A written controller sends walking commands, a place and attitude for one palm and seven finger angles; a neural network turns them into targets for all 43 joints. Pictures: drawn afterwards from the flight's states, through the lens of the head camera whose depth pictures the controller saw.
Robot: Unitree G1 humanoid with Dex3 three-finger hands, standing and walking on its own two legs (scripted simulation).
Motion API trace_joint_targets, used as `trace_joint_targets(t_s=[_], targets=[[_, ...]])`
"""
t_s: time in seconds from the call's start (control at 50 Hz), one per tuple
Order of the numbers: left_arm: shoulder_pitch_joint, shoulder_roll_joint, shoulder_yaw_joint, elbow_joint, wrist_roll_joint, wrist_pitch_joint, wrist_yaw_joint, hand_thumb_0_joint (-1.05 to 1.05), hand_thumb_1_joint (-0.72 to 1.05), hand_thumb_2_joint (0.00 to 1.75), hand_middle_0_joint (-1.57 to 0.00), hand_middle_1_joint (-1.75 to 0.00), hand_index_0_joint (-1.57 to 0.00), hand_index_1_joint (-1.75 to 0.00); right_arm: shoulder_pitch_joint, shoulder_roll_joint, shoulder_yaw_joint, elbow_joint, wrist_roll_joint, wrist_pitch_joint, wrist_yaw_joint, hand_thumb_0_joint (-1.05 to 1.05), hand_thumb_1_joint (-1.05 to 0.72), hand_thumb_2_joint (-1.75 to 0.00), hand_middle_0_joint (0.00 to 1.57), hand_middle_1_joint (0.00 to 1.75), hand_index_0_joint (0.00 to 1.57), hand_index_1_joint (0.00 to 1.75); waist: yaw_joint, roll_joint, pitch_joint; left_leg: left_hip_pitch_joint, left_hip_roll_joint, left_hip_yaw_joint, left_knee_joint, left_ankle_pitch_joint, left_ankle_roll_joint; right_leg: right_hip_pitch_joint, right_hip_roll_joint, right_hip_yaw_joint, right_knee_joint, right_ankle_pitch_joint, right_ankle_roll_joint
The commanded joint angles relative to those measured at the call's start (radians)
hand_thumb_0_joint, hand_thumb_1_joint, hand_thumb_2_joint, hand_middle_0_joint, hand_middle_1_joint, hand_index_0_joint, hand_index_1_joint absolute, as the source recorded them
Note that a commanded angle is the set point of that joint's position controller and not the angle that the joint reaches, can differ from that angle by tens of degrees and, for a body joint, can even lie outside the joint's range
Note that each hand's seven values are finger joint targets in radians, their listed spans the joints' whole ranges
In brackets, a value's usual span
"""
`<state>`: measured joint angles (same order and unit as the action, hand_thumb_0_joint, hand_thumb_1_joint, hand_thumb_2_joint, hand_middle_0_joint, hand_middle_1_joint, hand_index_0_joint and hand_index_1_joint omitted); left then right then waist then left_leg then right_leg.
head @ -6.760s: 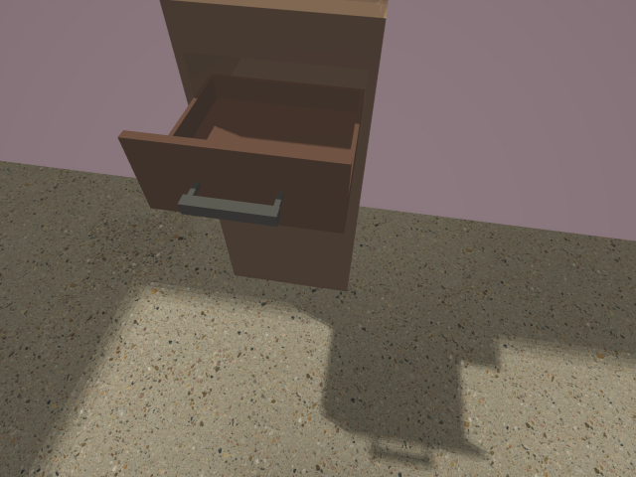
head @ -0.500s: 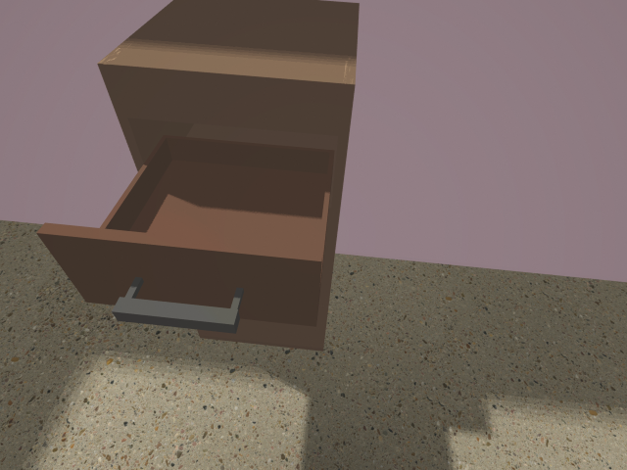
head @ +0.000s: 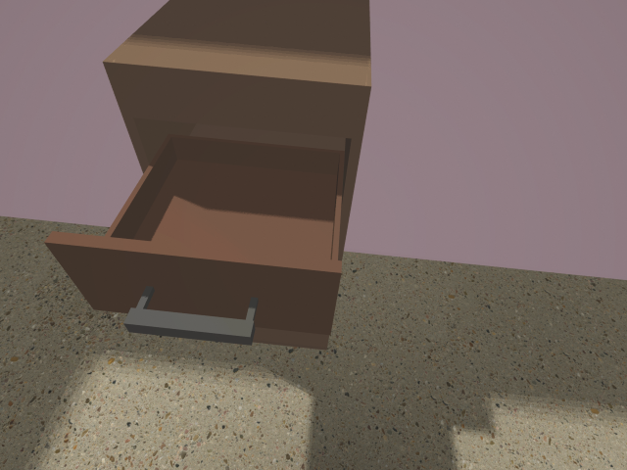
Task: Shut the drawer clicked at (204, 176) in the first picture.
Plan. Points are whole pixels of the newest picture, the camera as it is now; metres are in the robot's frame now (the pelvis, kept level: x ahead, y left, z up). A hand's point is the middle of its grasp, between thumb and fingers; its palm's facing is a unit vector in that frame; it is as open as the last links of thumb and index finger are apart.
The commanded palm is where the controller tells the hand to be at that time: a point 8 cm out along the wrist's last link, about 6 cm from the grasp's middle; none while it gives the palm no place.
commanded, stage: come to a stop and stand still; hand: left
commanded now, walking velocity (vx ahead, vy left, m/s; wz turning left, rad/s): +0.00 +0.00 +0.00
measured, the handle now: (196, 312) +0.32 +0.19 +0.00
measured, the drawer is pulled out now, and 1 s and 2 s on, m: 0.30 0.30 0.29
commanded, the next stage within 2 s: look again from close up in 0.52 s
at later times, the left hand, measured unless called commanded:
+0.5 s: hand out of the picture +0.01 +0.17 -0.18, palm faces +0.00 -0.99 -0.15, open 7.3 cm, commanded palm none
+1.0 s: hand out of the picture +0.00 +0.16 -0.18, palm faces -0.01 -0.99 -0.14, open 7.3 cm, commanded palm none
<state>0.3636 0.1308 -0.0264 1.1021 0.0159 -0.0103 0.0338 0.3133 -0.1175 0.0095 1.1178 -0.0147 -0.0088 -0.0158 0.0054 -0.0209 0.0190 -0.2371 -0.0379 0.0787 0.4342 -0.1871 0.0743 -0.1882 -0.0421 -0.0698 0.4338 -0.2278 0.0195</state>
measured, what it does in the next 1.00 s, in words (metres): stands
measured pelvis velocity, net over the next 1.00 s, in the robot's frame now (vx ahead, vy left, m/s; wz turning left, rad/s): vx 0.03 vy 0.01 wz -0.03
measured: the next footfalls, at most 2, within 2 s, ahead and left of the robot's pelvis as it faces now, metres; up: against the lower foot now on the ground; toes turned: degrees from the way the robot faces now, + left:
none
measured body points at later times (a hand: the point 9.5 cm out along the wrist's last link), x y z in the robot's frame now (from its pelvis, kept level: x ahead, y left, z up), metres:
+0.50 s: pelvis +0.02 +0.01 +0.00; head +0.03 +0.02 +0.45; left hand +0.01 +0.22 -0.17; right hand +0.01 -0.21 -0.15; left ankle +0.03 +0.07 -0.74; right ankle +0.00 -0.13 -0.74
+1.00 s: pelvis +0.03 +0.01 +0.00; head +0.04 +0.02 +0.45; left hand +0.01 +0.21 -0.17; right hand +0.01 -0.21 -0.15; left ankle +0.03 +0.07 -0.74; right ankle +0.00 -0.13 -0.74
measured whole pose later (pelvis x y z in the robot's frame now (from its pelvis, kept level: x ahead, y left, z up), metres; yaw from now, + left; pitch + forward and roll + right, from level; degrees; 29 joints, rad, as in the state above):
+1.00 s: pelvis +0.03 +0.01 +0.00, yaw -2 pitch -1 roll +0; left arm 0.35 0.12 -0.02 1.12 0.02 -0.01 0.04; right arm 0.30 -0.12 0.01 1.14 -0.01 -0.03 -0.02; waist 0.00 -0.03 0.02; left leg -0.16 -0.05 0.11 0.38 -0.21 0.08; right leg -0.13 -0.05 -0.03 0.40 -0.25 0.04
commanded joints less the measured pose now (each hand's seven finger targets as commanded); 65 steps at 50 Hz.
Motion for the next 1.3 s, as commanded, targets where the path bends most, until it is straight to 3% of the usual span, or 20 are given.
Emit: trace_joint_targets(t_s=[0.0,0.16,0.46,0.84,1.14,1.16,1.18,1.2,1.22,1.24,1.26,1.28], targets=[[0.075,0.071,0.017,-0.013,-0.001,-0.018,0.012,0.0,0.9,0.9,-0.2,-0.3,-0.2,-0.3,0.046,-0.11,-0.018,-0.021,0.011,-0.018,-0.006,0.0,-0.9,-0.9,0.2,0.3,0.2,0.3,-0.002,0.003,0.054,0.0,0.137,-0.158,-0.125,-0.042,-0.019,-0.038,-0.071,0.091,-0.083,0.018,-0.048],[0.067,0.066,0.018,-0.006,0.0,-0.013,0.014,0.0,0.9,0.9,-0.2,-0.3,-0.2,-0.3,0.03,-0.112,-0.017,-0.015,0.009,-0.022,-0.009,0.0,-0.9,-0.9,0.2,0.3,0.2,0.3,0.0,0.032,0.066,0.029,0.146,-0.158,-0.143,0.007,-0.018,-0.032,-0.068,0.083,-0.078,0.04,-0.039],[0.056,0.078,0.021,-0.01,-0.001,-0.009,0.013,0.0,0.9,0.9,-0.2,-0.3,-0.2,-0.3,0.039,-0.12,-0.014,-0.013,0.01,-0.026,-0.012,0.0,-0.9,-0.9,0.2,0.3,0.2,0.3,0.001,0.022,0.044,0.082,0.149,-0.148,-0.145,0.104,-0.017,-0.007,-0.073,0.083,-0.085,0.077,-0.033],[0.074,0.07,0.02,-0.002,-0.001,-0.009,0.014,0.0,0.9,0.9,-0.2,-0.3,-0.2,-0.3,0.055,-0.107,-0.014,-0.001,0.012,-0.025,-0.013,0.0,-0.9,-0.9,0.2,0.3,0.2,0.3,0.0,0.022,0.071,0.079,0.145,-0.141,-0.161,0.042,-0.017,-0.025,-0.071,0.089,-0.092,0.052,-0.034],[0.081,0.062,0.021,0.001,-0.003,-0.011,0.016,0.0,0.9,0.9,-0.2,-0.3,-0.2,-0.3,0.067,-0.097,-0.013,0.006,0.012,-0.03,-0.017,0.0,-0.9,-0.9,0.2,0.3,0.2,0.3,-0.002,0.013,0.057,0.106,0.147,-0.133,-0.14,0.121,-0.015,-0.025,-0.07,0.095,-0.087,0.085,-0.036],[0.052,0.108,0.013,0.011,0.019,-0.035,0.046,0.0,0.9,0.9,-0.2,-0.3,-0.2,-0.3,0.005,-0.154,-0.006,-0.073,0.013,-0.035,-0.007,0.0,-0.9,-0.9,0.2,0.3,0.2,0.3,-0.003,0.005,0.109,-0.02,0.165,-0.144,0.037,0.375,-0.049,-0.044,-0.089,0.102,-0.063,0.22,-0.033],[-0.601,0.282,0.097,-1.521,-0.169,-0.215,0.044,0.0,0.9,0.9,-0.22,-0.32,-0.22,-0.32,0.047,-0.332,-0.052,-0.434,0.045,-0.16,-0.038,0.0,-0.9,-0.9,0.2,0.3,0.2,0.3,-0.143,0.212,-0.381,0.347,0.09,-0.163,-0.034,0.351,-0.1,-0.048,0.033,-0.002,0.052,0.177,-0.028],[-0.265,0.222,0.069,-1.35,-0.108,-0.162,0.095,0.0,0.9,0.9,-0.24,-0.34,-0.24,-0.34,-0.049,-0.237,-0.009,-0.375,0.049,-0.267,-0.052,0.0,-0.9,-0.9,0.2,0.3,0.2,0.3,-0.037,0.333,-0.426,0.363,0.138,-0.167,-0.071,0.382,-0.12,-0.112,0.038,0.014,0.167,-0.045,-0.056],[0.049,0.074,-0.008,-1.167,-0.126,-0.028,0.127,0.0,0.9,0.9,-0.26,-0.37,-0.26,-0.37,-0.05,-0.191,-0.034,-0.365,0.065,-0.307,-0.043,0.0,-0.9,-0.9,0.2,0.3,0.2,0.3,-0.042,0.251,-0.238,0.192,0.14,-0.201,-0.133,0.252,-0.154,-0.199,0.033,-0.005,0.225,-0.184,-0.039],[0.049,-0.06,-0.113,-1.176,-0.149,-0.008,0.119,0.0,0.9,0.9,-0.28,-0.39,-0.28,-0.39,-0.027,-0.205,-0.026,-0.349,0.07,-0.323,-0.04,0.0,-0.9,-0.9,0.2,0.3,0.2,0.3,-0.047,0.167,-0.095,0.092,0.11,-0.182,-0.109,0.11,-0.123,-0.225,0.03,-0.002,0.211,-0.139,-0.039],[0.04,-0.064,-0.131,-1.263,-0.176,-0.042,0.1,0.0,0.9,0.9,-0.3,-0.41,-0.3,-0.41,-0.052,-0.233,-0.036,-0.406,0.076,-0.347,-0.043,0.0,-0.9,-0.9,0.2,0.3,0.2,0.3,-0.048,0.134,-0.048,0.04,0.102,-0.177,-0.056,0.026,-0.095,-0.218,0.028,-0.018,0.159,-0.121,-0.04],[0.04,0.007,-0.077,-1.266,-0.165,-0.079,0.093,0.0,0.9,0.9,-0.32,-0.43,-0.32,-0.43,-0.062,-0.267,-0.044,-0.426,0.061,-0.361,-0.042,0.0,-0.9,-0.9,0.2,0.3,0.2,0.3,-0.062,0.068,-0.051,-0.025,0.083,-0.176,0.001,-0.062,-0.08,-0.225,0.035,-0.024,0.113,-0.107,-0.041]])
